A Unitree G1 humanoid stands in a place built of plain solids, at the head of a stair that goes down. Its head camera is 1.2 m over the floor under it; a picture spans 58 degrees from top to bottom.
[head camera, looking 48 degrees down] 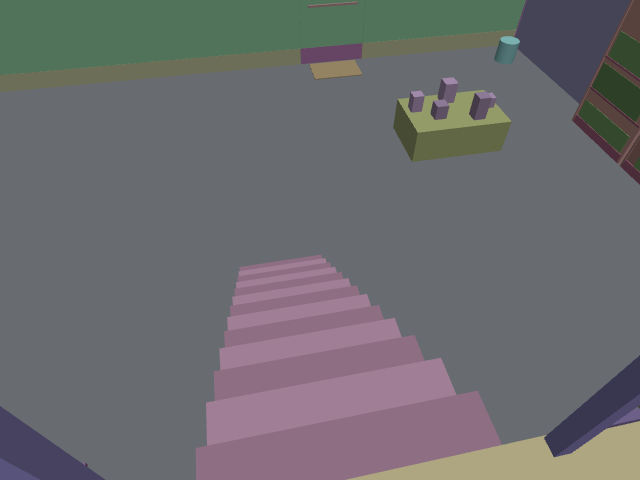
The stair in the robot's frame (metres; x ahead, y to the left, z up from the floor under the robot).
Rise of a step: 0.20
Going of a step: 0.22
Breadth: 0.92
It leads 11 degrees to the left of straight ahead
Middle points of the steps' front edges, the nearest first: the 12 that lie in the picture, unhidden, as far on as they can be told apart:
0.50 -0.07 -0.19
0.71 -0.03 -0.39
0.93 0.01 -0.58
1.14 0.05 -0.78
1.35 0.10 -0.97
1.57 0.14 -1.17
1.78 0.18 -1.36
1.99 0.22 -1.56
2.20 0.27 -1.75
2.42 0.31 -1.95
2.63 0.35 -2.14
2.84 0.39 -2.34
